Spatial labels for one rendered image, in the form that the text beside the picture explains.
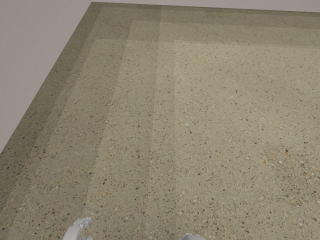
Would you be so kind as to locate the left robot hand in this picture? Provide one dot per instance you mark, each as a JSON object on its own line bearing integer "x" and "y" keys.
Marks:
{"x": 74, "y": 232}

